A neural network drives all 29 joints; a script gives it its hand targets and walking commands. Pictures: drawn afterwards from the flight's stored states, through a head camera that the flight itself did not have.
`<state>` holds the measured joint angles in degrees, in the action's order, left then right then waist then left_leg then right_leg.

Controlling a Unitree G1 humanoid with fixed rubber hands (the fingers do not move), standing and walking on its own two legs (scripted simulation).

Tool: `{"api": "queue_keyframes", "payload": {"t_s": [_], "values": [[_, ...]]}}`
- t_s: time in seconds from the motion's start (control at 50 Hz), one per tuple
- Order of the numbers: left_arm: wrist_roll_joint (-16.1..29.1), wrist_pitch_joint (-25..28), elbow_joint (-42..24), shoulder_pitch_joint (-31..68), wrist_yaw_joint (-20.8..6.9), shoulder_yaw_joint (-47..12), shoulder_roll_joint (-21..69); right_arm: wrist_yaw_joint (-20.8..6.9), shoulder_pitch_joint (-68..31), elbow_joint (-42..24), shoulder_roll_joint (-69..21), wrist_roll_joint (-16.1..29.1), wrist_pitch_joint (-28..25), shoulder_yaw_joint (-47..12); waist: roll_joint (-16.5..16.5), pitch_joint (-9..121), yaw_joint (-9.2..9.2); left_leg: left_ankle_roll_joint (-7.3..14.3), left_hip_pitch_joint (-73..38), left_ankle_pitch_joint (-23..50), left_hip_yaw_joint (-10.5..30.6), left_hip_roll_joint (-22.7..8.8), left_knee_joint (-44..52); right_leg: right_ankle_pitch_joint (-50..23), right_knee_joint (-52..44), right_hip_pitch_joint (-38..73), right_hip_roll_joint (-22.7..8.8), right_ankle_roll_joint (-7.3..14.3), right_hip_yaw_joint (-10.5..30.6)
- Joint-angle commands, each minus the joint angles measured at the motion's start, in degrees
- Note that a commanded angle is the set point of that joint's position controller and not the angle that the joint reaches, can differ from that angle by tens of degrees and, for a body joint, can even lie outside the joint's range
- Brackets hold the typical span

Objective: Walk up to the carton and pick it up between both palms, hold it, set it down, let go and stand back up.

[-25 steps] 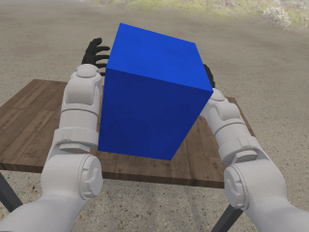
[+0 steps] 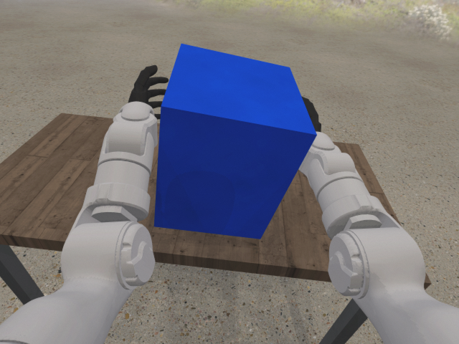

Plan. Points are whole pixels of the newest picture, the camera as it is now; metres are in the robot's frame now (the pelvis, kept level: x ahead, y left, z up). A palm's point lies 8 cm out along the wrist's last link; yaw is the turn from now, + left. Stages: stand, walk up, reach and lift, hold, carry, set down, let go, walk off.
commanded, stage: set down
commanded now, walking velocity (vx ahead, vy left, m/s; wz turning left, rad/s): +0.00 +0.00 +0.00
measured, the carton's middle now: (222, 146) +0.42 +0.02 +0.20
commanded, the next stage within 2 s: none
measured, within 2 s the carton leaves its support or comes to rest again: neither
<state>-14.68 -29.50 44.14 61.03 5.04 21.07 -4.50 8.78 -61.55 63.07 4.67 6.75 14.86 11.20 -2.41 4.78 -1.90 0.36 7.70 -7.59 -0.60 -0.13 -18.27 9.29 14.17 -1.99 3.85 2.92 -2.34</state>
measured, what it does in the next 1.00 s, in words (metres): stands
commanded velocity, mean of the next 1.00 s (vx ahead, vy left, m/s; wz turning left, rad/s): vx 0.00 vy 0.00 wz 0.00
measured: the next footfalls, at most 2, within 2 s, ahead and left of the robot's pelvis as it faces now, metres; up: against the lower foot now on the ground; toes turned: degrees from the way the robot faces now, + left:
none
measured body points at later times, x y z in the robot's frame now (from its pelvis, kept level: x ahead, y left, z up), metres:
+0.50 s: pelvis +0.01 +0.00 +0.00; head -0.03 +0.01 +0.45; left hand +0.44 +0.15 +0.23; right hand +0.44 -0.14 +0.20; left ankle +0.03 +0.11 -0.75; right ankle -0.01 -0.08 -0.75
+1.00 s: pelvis +0.01 -0.01 +0.00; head -0.01 +0.00 +0.45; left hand +0.45 +0.15 +0.20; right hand +0.45 -0.14 +0.16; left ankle +0.03 +0.11 -0.75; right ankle -0.01 -0.08 -0.75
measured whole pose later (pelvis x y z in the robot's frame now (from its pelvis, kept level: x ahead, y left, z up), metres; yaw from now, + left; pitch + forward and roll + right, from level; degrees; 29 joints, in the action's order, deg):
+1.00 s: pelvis +0.01 -0.01 +0.00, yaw -1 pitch +2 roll +0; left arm -17.5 -19.8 49.9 58.4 5.7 26.8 -0.3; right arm 4.1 -57.5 63.5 1.9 -9.7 9.2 25.3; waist -1.5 5.5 1.7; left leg -0.3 11.4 -7.3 -1.5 -0.6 -17.0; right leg 10.0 15.5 -7.2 4.2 3.1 -1.5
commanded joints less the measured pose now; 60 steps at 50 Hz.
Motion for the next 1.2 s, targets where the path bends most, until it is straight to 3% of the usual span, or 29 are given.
{"api": "queue_keyframes", "payload": {"t_s": [0.0, 0.26, 0.46, 0.92, 1.18], "values": [[6.95, 3.38, -4.12, 36.92, -6.72, -16.39, 37.29, -6.55, -55.62, -19.8, -28.68, 2.29, -7.14, -8.51, 4.32, 27.02, -0.39, -2.36, -17.62, 15.25, 0.7, 0.27, -2.5, -16.63, -0.4, -2.22, -1.0, -5.64, -0.62], [7.06, 6.04, -1.58, 36.43, -5.54, -14.79, 37.31, -7.76, -54.48, -16.77, -29.48, 0.32, -8.01, -7.38, 3.71, 29.31, 1.27, -2.61, -15.31, 16.55, 0.38, 0.28, -2.71, -21.32, 0.91, -1.33, -1.06, -6.0, -0.2], [5.37, 8.15, 0.55, 35.76, -5.55, -12.05, 35.92, -9.14, -52.28, -14.12, -29.67, -3.7, -9.25, -3.82, 3.39, 29.31, 1.98, -2.52, -13.86, 15.88, -0.41, 0.25, -1.95, -22.15, 1.26, -0.76, -1.34, -6.18, -0.31], [0.58, 10.84, 2.94, 31.49, -5.7, -6.77, 33.44, -12.66, -47.55, -13.86, -28.6, -14.33, -12.79, 3.98, 2.25, 29.88, 3.4, -2.04, -10.98, 14.2, -2.55, -0.11, -0.79, -23.96, 2.95, 0.82, -2.3, -6.71, -1.11], [-1.72, 12.33, 1.67, 28.58, -5.24, -5.24, 33.33, -14.8, -44.38, -15.2, -28.8, -18.43, -15.37, 5.45, 1.73, 31.34, 4.87, -1.62, -9.89, 15.63, -3.48, -0.48, -1.08, -26.84, 4.23, 1.77, -2.53, -6.99, -1.64]]}}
